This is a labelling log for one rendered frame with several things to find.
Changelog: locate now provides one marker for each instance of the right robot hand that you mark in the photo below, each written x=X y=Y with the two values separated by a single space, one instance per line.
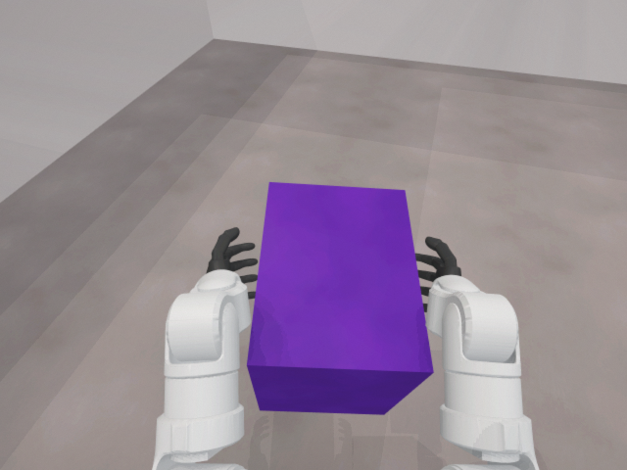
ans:
x=445 y=265

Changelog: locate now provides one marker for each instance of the robot left forearm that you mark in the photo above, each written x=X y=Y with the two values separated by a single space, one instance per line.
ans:
x=202 y=412

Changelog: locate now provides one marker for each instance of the robot right forearm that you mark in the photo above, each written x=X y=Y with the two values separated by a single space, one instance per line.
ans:
x=483 y=412

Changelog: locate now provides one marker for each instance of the carton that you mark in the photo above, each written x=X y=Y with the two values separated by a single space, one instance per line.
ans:
x=338 y=323

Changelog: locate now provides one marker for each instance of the left robot hand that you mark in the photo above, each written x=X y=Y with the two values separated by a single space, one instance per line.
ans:
x=222 y=254

